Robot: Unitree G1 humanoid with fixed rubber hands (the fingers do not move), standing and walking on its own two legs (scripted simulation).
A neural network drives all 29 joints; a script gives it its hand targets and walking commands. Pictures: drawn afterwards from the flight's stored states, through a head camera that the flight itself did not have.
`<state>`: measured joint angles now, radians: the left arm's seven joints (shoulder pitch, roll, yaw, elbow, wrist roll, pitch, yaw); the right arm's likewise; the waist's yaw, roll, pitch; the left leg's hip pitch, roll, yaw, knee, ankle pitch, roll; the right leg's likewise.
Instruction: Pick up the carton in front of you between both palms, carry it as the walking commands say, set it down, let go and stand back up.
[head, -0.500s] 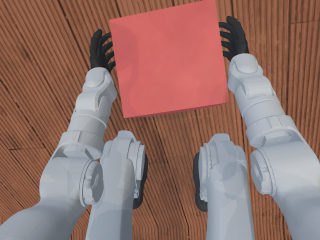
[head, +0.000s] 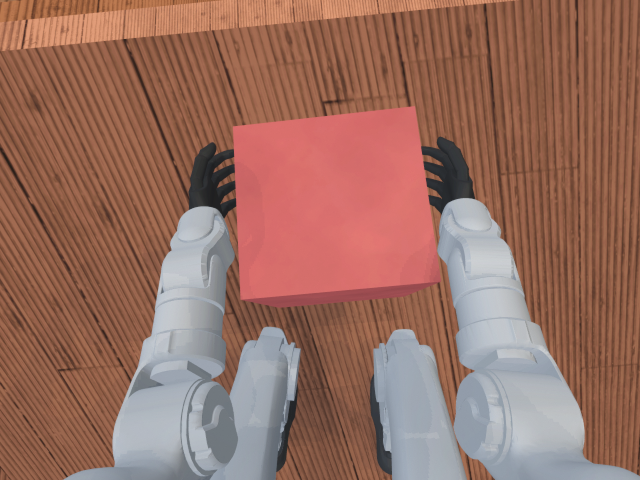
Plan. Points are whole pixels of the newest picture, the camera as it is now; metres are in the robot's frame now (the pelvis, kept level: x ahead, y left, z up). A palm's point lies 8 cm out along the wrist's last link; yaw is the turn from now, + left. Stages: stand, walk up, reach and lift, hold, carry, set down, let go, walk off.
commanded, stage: reach and lift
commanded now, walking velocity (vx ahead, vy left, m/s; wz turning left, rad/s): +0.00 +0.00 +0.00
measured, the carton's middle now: (333, 226) +0.45 +0.00 -0.13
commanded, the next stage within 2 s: none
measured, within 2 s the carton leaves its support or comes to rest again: neither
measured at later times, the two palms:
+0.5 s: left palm (141, 169) +0.41 +0.15 +0.12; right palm (524, 173) +0.41 -0.15 +0.11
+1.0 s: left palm out of the picture +0.38 +0.15 +0.27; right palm out of the picture +0.38 -0.15 +0.26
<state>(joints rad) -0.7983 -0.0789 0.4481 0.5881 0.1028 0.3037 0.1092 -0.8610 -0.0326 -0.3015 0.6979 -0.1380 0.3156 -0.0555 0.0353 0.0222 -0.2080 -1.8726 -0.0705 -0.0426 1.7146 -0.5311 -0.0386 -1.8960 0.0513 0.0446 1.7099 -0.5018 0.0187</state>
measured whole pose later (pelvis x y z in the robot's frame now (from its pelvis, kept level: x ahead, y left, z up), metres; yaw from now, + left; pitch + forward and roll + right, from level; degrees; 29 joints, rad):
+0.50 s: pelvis +0.05 +0.00 +0.15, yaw -1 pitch +26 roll +0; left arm -0.51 -0.12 0.39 0.59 0.16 0.30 0.06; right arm -0.51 0.08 -0.30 0.62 -0.18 0.30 -0.06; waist 0.02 0.01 -0.23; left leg -1.19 -0.05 -0.06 1.20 -0.47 -0.02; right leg -1.21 0.04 0.05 1.20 -0.44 0.00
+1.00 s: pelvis +0.09 +0.00 +0.25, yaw -1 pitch +2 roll +0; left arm -0.27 -0.15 0.29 0.42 0.23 0.50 0.03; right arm -0.24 0.15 -0.25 0.40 -0.22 0.52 -0.04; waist 0.00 0.01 -0.11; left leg -0.33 -0.03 -0.07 0.57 -0.28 0.00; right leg -0.34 0.03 0.06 0.56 -0.26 0.00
